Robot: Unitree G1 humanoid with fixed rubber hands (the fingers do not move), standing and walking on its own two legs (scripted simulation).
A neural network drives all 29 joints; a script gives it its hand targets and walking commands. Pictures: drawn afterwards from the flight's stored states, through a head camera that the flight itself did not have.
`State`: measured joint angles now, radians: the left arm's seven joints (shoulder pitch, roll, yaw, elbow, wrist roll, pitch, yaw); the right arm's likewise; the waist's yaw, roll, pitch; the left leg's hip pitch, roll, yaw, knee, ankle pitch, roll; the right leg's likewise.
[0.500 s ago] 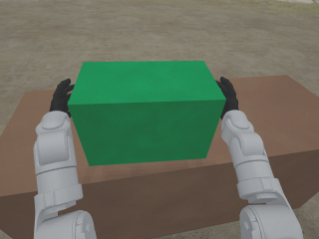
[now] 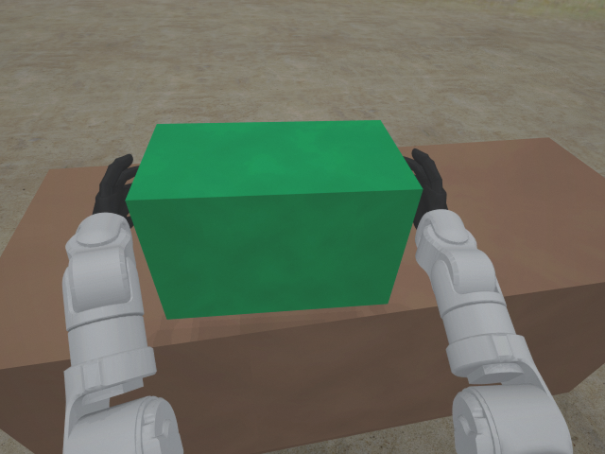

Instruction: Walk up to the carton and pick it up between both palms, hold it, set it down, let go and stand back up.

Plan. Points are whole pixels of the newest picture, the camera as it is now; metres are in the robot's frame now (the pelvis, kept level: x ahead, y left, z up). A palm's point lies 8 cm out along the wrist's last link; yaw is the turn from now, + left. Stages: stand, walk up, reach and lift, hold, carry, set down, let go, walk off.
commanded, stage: hold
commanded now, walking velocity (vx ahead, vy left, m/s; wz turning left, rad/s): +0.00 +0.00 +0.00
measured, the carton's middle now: (276, 217) +0.39 +0.01 +0.14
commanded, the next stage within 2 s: none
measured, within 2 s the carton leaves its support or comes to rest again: neither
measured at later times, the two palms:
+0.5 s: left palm (122, 220) +0.36 +0.20 +0.17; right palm (430, 213) +0.35 -0.19 +0.17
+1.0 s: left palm (123, 220) +0.36 +0.20 +0.17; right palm (432, 215) +0.35 -0.19 +0.17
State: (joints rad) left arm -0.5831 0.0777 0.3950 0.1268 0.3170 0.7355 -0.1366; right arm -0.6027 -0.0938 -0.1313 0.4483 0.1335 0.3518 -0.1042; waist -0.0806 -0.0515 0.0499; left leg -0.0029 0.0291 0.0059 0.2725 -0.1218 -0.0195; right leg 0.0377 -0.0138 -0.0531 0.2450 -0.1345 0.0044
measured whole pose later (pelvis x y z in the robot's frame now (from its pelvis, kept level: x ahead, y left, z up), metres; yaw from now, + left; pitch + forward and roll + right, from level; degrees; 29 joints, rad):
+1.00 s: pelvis +0.00 +0.00 +0.00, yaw +0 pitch -8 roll +0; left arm -0.54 0.07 0.36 0.07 0.30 0.71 -0.12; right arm -0.55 -0.10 -0.11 0.40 0.15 0.31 -0.11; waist -0.09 -0.05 0.06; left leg -0.01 0.03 0.02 0.27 -0.12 -0.02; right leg 0.03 -0.01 -0.05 0.24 -0.13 0.00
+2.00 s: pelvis +0.00 +0.00 +0.00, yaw +1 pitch -8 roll +0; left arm -0.58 0.08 0.38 0.09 0.29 0.74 -0.13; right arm -0.59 -0.09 -0.14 0.40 0.14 0.35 -0.11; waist -0.09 -0.05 0.02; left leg -0.03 0.03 0.00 0.28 -0.12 -0.02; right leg 0.02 -0.02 -0.07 0.25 -0.13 0.00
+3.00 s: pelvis +0.00 +0.00 +0.00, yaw +0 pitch -7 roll -1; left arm -0.55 0.08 0.37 0.08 0.29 0.71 -0.12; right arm -0.57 -0.10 -0.12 0.40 0.15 0.31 -0.12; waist -0.08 -0.05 0.05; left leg -0.03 0.03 0.01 0.28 -0.12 -0.02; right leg 0.02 -0.01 -0.06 0.24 -0.13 0.00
